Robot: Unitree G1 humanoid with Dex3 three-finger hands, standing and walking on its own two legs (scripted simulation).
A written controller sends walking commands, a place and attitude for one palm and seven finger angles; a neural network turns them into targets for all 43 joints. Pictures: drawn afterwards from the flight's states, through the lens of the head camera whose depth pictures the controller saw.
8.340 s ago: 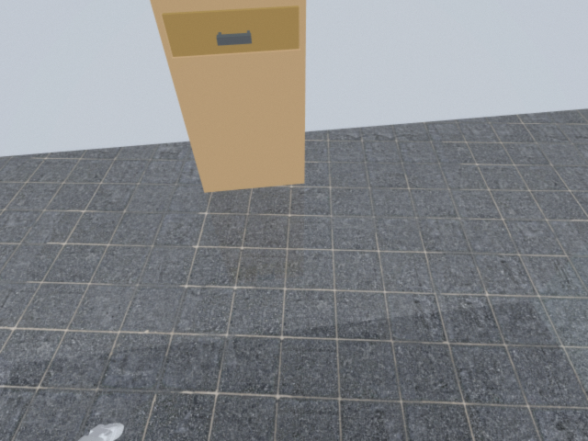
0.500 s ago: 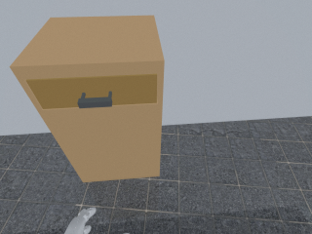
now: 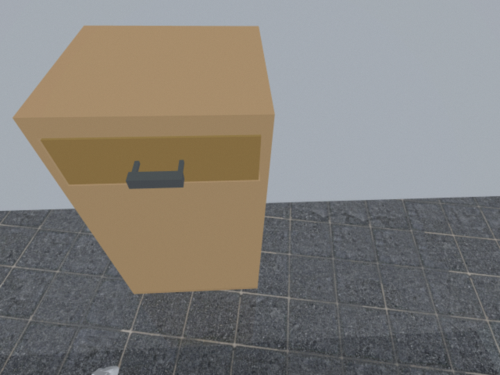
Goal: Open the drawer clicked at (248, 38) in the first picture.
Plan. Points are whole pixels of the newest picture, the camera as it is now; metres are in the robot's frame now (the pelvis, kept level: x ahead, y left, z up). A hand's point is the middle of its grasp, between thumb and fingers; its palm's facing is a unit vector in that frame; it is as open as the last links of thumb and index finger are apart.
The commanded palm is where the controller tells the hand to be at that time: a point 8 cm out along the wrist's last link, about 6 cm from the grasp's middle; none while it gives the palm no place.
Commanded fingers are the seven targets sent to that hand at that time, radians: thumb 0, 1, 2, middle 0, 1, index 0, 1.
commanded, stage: relax the arm and regain balance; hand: left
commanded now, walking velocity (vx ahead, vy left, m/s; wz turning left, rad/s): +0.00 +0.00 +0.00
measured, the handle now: (157, 172) +0.52 +0.23 -0.02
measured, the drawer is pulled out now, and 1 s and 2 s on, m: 0.00 0.00 0.00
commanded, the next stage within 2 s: come to a stop and stand still in 0.34 s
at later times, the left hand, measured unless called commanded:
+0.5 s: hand out of the picture +0.07 +0.24 -0.16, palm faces -0.05 -0.94 -0.34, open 16.3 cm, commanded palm none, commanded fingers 0.00 -0.50 0.30 -0.15 -0.30 -0.15 -0.30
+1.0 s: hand out of the picture +0.00 +0.22 -0.16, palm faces -0.05 -0.94 -0.33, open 16.6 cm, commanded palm none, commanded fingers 0.00 -0.50 0.30 -0.15 -0.30 -0.15 -0.30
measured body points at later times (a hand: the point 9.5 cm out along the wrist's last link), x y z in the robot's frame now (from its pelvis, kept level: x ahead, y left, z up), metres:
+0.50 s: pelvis +0.03 -0.01 +0.00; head +0.04 -0.01 +0.45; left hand +0.07 +0.29 -0.13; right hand +0.11 -0.29 -0.13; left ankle +0.03 +0.10 -0.73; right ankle -0.05 -0.13 -0.73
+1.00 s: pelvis +0.00 +0.00 +0.00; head +0.01 -0.01 +0.45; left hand +0.01 +0.27 -0.14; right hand +0.03 -0.24 -0.16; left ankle +0.03 +0.10 -0.73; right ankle -0.05 -0.13 -0.73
